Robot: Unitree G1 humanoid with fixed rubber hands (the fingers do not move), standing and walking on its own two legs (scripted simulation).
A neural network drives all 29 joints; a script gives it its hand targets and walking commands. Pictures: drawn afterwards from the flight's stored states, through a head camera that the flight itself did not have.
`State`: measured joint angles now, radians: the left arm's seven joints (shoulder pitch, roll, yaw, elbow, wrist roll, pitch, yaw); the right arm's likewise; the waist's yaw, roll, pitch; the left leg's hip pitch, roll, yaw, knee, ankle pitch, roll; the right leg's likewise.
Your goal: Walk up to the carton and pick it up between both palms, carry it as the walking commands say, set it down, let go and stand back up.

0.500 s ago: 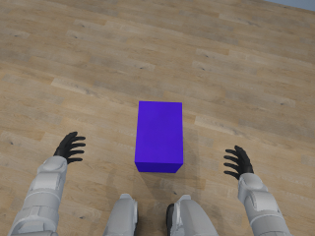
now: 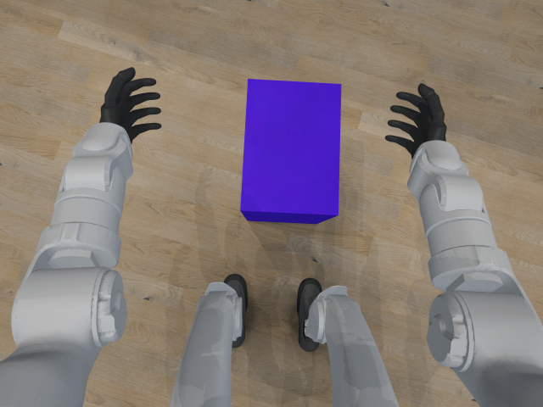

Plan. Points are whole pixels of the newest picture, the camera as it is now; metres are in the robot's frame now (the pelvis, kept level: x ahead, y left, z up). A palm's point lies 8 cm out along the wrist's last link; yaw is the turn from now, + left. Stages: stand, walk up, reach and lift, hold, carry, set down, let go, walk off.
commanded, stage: reach and lift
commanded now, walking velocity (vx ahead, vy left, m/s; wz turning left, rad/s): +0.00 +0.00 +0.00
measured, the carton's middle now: (287, 162) +0.54 -0.02 -0.50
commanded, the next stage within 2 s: none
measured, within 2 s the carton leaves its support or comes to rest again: neither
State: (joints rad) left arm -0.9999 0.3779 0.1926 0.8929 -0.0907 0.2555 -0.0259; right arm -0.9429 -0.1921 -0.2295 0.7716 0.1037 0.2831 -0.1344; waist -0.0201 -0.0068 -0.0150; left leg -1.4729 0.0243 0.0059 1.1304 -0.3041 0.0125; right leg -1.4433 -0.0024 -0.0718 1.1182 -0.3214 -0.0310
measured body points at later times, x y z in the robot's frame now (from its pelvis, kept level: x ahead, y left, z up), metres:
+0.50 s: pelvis +0.02 +0.02 -0.03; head +0.34 +0.02 +0.29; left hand +0.54 +0.21 -0.16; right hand +0.52 -0.19 -0.16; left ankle +0.09 +0.12 -0.62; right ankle +0.09 -0.11 -0.62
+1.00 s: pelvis -0.04 +0.01 -0.18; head +0.35 +0.01 +0.03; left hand +0.54 +0.21 -0.35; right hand +0.52 -0.18 -0.35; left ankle +0.09 +0.12 -0.62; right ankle +0.09 -0.11 -0.62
